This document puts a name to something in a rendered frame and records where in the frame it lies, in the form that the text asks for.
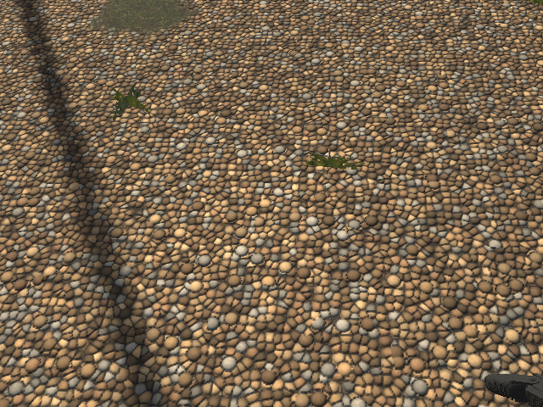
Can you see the right robot hand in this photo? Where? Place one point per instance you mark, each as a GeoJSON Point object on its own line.
{"type": "Point", "coordinates": [522, 388]}

